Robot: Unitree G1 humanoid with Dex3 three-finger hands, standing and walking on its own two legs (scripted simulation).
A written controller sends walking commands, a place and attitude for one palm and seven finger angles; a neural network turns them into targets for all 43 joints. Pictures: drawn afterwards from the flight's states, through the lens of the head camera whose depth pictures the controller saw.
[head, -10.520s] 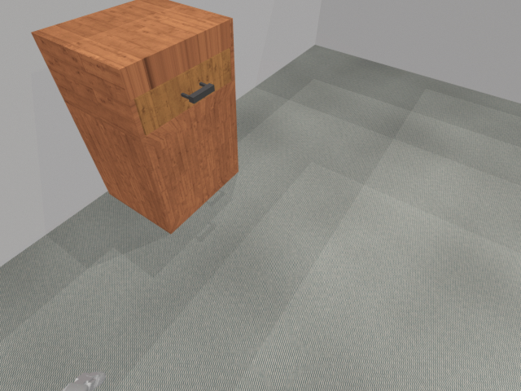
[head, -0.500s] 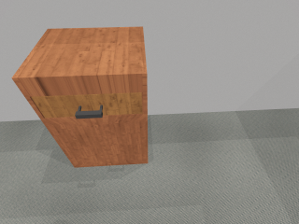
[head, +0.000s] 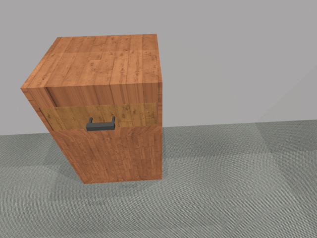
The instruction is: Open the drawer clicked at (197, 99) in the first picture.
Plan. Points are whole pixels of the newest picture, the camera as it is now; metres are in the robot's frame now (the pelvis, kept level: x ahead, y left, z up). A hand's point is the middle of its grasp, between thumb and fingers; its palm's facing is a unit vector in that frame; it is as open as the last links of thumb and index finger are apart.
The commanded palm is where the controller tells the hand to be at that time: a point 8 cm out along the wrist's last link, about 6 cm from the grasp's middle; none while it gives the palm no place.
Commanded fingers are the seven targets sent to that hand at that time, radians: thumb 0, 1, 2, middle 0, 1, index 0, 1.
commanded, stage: look again from close up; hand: left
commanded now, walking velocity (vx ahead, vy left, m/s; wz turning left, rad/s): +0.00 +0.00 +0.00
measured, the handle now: (101, 122) +0.59 +0.29 -0.13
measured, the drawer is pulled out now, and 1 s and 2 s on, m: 0.00 0.00 0.00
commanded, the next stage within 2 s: shuffle to correct the standing spot in 0.22 s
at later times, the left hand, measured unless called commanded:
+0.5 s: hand out of the picture +0.00 +0.17 -0.18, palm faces +0.05 -0.98 -0.17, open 7.4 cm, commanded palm none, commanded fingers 0.00 0.90 0.90 -0.20 -0.30 -0.20 -0.30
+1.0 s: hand (94, 230) +0.18 +0.21 -0.16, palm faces +0.08 -0.98 -0.19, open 7.4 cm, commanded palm none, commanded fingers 0.00 0.90 0.90 -0.20 -0.30 -0.20 -0.30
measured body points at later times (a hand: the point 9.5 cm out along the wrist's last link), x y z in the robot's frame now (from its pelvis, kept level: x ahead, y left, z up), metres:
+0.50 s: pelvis +0.02 +0.01 +0.00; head +0.02 +0.01 +0.45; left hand +0.00 +0.23 -0.16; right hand +0.01 -0.21 -0.16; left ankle -0.01 +0.12 -0.73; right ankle -0.02 -0.11 -0.73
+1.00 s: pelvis +0.12 +0.03 +0.00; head +0.15 +0.03 +0.45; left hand +0.18 +0.26 -0.15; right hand +0.07 -0.16 -0.16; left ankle +0.01 +0.11 -0.73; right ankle +0.21 -0.06 -0.69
